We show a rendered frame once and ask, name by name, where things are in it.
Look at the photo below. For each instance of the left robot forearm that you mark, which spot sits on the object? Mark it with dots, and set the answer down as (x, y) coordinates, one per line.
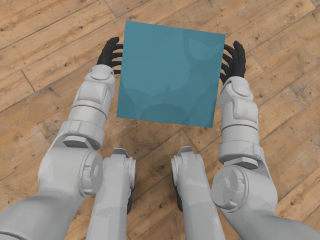
(84, 127)

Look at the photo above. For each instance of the carton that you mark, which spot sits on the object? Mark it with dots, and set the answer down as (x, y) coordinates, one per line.
(169, 74)

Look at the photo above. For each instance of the left robot upper arm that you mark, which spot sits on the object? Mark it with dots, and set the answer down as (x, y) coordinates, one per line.
(67, 176)

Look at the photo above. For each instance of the right robot forearm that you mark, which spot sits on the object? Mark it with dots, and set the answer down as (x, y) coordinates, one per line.
(239, 128)

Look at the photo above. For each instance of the right robot hand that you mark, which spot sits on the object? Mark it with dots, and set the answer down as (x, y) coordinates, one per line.
(236, 63)

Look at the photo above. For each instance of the left robot hand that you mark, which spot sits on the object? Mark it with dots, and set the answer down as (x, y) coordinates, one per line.
(107, 54)

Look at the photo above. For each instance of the left robot thigh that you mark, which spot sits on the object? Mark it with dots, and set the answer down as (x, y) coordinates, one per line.
(108, 219)

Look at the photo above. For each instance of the robot left shin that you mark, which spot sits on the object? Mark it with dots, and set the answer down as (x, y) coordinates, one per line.
(107, 160)

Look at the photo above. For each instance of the right robot upper arm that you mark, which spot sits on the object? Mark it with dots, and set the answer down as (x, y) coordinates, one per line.
(248, 201)

